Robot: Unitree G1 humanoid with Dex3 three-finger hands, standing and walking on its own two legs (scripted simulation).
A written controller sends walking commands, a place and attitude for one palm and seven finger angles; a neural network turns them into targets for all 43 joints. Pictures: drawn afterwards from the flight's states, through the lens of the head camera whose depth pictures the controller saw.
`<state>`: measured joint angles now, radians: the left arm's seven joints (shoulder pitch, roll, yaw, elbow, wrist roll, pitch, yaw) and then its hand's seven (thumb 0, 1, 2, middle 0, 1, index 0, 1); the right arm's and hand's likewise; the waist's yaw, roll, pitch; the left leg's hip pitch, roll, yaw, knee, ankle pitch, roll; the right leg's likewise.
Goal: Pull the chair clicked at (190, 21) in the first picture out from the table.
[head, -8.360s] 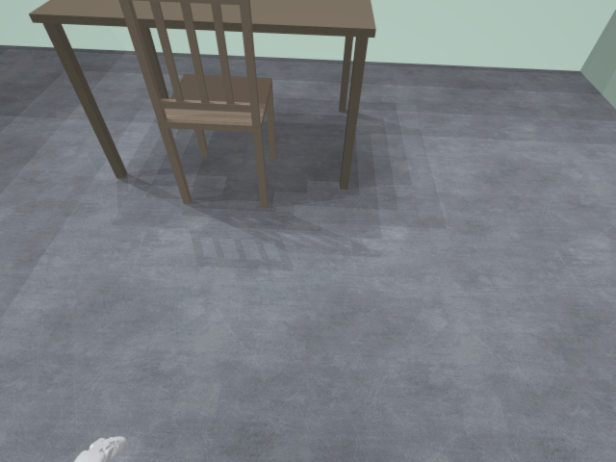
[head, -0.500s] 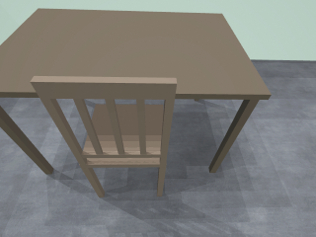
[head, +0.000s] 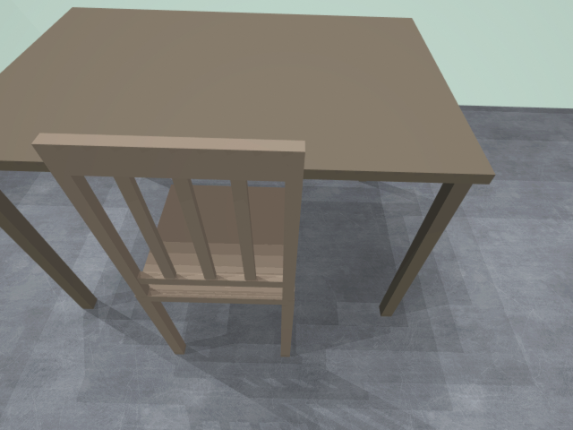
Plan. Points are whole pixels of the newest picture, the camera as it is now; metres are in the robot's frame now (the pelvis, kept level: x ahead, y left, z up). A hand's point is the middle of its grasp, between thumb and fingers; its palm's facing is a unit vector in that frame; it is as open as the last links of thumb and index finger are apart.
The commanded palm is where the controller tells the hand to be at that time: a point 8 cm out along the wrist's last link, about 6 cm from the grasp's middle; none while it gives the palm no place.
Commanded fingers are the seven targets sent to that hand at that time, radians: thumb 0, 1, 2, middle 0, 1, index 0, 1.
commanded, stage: shuffle to correct the standing spot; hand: left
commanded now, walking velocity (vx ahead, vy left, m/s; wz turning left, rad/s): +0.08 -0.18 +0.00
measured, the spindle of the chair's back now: (198, 234) +0.46 +0.20 -0.08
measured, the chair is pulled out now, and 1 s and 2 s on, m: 0.00 0.00 0.00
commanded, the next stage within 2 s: come to a stop and stand still in 0.36 s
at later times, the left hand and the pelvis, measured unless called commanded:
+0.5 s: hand out of the picture +0.07 +0.12 -0.17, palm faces +0.03 -0.98 -0.19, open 7.3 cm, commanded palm none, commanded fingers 0.00 0.90 0.90 -0.20 -0.30 -0.20 -0.30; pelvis +0.04 -0.07 +0.01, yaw +1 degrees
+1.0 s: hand out of the picture +0.05 +0.12 -0.19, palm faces +0.10 -0.97 -0.23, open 7.3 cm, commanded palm none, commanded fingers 0.00 0.90 0.90 -0.20 -0.30 -0.20 -0.30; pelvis +0.02 -0.08 -0.01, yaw +2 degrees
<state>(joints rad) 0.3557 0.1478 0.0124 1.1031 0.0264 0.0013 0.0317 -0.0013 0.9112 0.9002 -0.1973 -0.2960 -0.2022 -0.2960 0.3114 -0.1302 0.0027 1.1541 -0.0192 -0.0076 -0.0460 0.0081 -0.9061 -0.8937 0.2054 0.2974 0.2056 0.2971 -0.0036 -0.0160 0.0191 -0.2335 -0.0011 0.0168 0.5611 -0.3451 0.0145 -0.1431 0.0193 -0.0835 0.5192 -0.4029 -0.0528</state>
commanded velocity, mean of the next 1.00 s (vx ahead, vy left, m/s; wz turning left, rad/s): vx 0.02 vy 0.00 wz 0.00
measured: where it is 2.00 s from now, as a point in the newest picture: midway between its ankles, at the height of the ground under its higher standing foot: outside the picture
